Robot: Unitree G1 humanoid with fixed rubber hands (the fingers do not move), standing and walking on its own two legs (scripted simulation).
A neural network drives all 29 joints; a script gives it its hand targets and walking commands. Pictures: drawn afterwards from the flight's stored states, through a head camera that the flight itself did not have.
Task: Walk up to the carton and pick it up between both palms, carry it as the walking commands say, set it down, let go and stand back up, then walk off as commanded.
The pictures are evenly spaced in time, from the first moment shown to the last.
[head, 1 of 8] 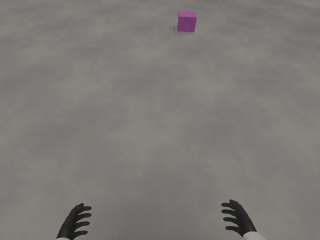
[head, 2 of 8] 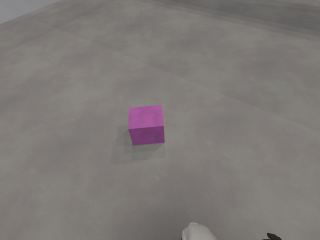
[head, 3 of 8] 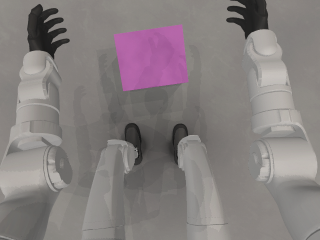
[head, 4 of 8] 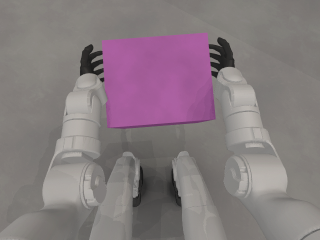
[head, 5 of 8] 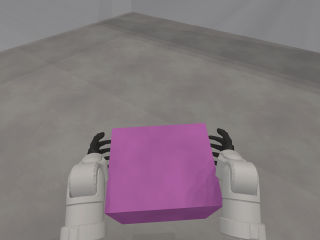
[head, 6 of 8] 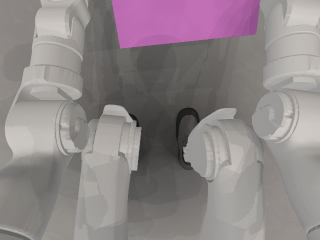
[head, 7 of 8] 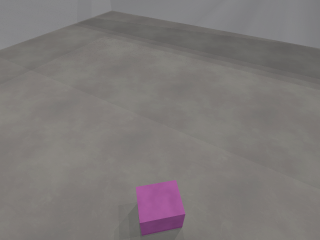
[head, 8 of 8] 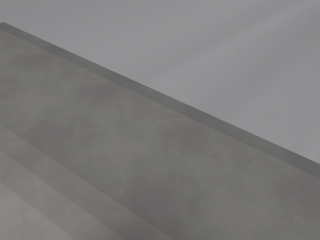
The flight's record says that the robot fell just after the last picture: no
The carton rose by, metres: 0.71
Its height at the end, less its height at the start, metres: +0.00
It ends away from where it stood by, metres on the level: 0.38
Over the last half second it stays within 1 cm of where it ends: yes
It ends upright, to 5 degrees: no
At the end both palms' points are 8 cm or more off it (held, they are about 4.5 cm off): yes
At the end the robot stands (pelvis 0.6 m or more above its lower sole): yes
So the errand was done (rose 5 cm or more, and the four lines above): no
